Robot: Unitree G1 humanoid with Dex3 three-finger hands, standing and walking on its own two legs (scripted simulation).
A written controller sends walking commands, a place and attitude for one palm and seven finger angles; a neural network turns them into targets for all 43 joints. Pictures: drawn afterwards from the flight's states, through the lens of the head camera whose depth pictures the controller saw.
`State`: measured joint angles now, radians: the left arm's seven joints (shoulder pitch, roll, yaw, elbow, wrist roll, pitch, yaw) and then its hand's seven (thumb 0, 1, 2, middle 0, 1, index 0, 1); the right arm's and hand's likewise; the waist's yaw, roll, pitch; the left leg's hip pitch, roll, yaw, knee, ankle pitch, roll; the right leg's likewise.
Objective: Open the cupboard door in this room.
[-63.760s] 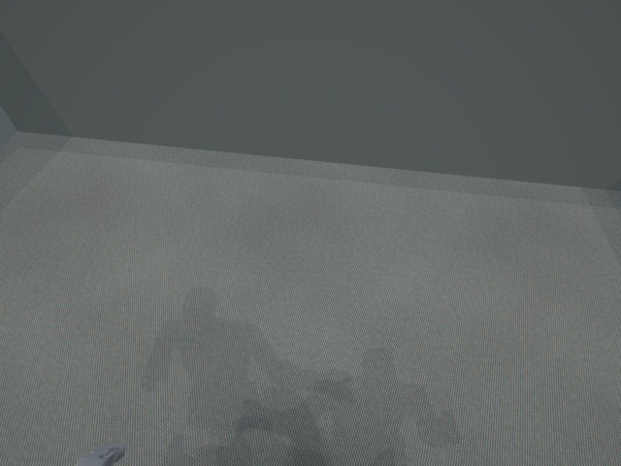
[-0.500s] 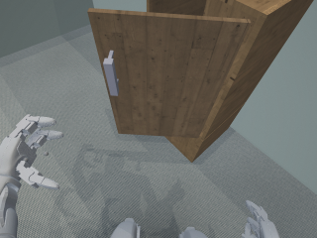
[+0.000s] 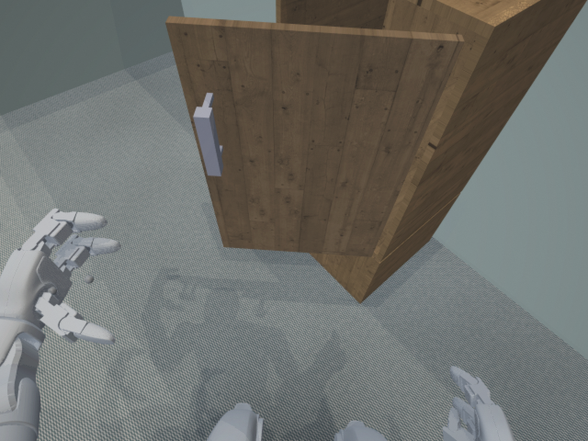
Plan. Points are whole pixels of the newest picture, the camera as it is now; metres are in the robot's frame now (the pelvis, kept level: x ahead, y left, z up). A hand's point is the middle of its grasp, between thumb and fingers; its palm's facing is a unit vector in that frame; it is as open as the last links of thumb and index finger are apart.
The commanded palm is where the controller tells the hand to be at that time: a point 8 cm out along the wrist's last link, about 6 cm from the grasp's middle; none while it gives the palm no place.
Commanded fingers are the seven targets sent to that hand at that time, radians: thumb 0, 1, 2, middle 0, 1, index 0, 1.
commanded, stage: move the hooked fingers beside the handle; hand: left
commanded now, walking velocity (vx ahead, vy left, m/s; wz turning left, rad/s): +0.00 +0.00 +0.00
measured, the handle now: (212, 135) +0.57 +0.18 +0.05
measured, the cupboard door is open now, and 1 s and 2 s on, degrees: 46 46 46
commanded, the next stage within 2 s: none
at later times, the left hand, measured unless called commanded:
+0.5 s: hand (120, 230) +0.36 +0.26 +0.06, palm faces -0.01 -1.00 -0.03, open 14.0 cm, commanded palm +0.35 +0.31 +0.06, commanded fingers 0.00 -0.50 0.30 -0.30 -1.20 -0.30 -1.20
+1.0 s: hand (144, 192) +0.43 +0.25 +0.06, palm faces -0.01 -1.00 -0.02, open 14.0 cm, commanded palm +0.42 +0.30 +0.05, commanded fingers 0.00 -0.50 0.30 -0.30 -1.20 -0.30 -1.20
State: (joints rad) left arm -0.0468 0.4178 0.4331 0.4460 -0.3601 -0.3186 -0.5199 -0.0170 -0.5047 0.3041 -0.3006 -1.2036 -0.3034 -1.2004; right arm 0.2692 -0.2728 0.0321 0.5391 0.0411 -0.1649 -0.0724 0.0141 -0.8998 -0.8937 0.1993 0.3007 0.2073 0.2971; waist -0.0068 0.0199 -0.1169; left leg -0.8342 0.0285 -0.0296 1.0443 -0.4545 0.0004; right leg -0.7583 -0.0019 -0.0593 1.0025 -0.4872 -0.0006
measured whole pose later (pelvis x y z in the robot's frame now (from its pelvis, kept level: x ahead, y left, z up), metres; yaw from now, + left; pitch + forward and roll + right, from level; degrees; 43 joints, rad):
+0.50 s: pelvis +0.00 +0.00 +0.00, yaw -1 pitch +16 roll -2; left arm -0.31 0.46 0.44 0.67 -0.29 -0.34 -0.49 -0.02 -0.50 0.30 -0.30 -1.20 -0.30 -1.20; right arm 0.32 -0.28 0.02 0.59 0.04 -0.10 -0.06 0.01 -0.90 -0.89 0.20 0.30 0.21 0.30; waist -0.05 0.01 -0.12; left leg -0.87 0.04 -0.01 1.05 -0.45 0.00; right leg -0.81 0.01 -0.04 1.01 -0.48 0.00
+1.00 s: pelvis -0.01 +0.01 -0.01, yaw -2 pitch +19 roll -3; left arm -0.62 0.52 0.45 0.97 -0.20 -0.38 -0.44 -0.02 -0.50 0.30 -0.30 -1.20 -0.30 -1.20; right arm 0.33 -0.27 0.02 0.61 0.02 -0.03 -0.05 0.01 -0.90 -0.89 0.20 0.30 0.21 0.30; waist -0.09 0.01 -0.12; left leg -0.97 0.04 -0.01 1.10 -0.46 0.01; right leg -0.90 0.01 -0.03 1.05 -0.48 0.01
